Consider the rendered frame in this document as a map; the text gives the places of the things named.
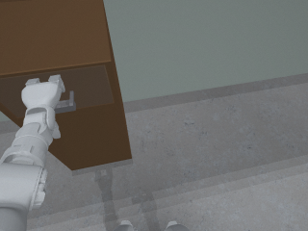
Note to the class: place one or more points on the left robot upper arm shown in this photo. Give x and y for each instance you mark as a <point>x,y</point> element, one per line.
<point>22,189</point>

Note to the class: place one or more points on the robot shin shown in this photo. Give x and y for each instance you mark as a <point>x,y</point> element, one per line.
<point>126,222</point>
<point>171,223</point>

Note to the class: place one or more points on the robot left forearm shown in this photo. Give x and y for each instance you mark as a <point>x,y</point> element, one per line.
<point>32,140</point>

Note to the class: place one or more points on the robot left shin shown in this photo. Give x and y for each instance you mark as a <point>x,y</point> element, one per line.
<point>126,222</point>

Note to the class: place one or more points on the robot right shin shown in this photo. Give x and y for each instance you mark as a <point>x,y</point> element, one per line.
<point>171,223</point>

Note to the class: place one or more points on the cabinet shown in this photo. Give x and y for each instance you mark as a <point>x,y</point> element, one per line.
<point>39,36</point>

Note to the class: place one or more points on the handle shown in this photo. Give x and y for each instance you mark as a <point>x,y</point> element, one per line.
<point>65,106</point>

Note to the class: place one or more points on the drawer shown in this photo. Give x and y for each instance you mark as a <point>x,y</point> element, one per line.
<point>90,84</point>

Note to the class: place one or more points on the left robot hand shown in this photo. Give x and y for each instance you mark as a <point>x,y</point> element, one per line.
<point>44,93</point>

